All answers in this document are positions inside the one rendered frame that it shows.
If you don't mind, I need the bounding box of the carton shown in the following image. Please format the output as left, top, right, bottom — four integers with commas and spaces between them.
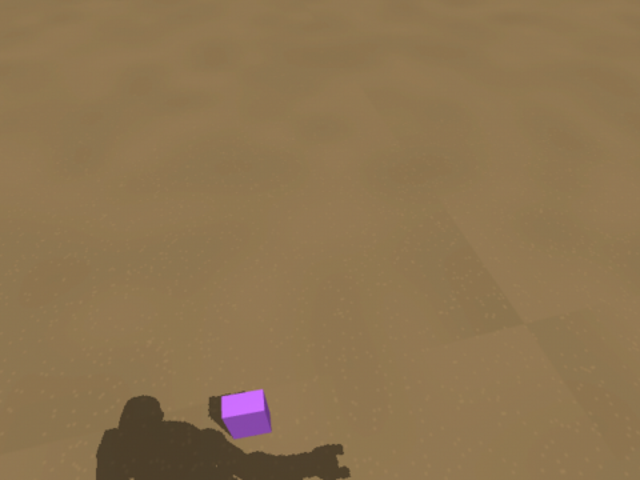
222, 389, 272, 439

